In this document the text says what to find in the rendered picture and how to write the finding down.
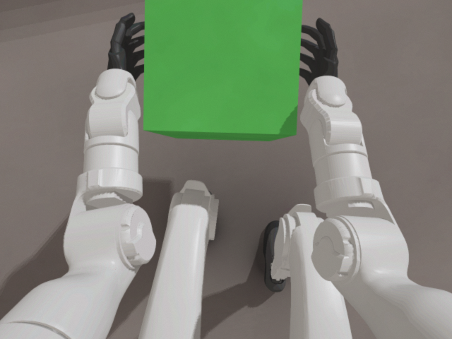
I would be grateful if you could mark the left robot hand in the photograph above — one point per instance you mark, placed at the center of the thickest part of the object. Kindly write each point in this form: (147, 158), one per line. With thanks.
(121, 55)

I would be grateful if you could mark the left robot upper arm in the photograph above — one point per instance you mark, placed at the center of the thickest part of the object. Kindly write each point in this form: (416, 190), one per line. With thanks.
(104, 249)

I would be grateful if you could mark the right robot hand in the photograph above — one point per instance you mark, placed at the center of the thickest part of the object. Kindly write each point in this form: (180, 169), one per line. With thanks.
(325, 61)

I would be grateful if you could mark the robot right thigh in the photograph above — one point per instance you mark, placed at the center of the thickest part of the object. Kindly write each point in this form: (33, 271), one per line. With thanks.
(318, 309)

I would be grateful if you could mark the robot left thigh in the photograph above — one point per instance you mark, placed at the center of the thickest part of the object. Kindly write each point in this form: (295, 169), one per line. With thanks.
(175, 302)

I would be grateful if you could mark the right robot upper arm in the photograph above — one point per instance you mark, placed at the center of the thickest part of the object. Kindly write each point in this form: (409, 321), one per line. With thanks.
(367, 260)

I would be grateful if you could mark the robot thigh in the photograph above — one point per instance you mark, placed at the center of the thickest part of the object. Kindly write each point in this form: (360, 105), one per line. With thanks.
(318, 309)
(175, 302)

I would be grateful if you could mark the robot right forearm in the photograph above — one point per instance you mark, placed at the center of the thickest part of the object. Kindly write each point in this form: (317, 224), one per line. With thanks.
(339, 155)

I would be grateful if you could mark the carton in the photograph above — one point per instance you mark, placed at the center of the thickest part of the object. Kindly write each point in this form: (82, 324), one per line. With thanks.
(222, 69)

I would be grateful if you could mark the robot left forearm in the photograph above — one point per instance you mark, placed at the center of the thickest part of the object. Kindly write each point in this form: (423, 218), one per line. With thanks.
(111, 145)

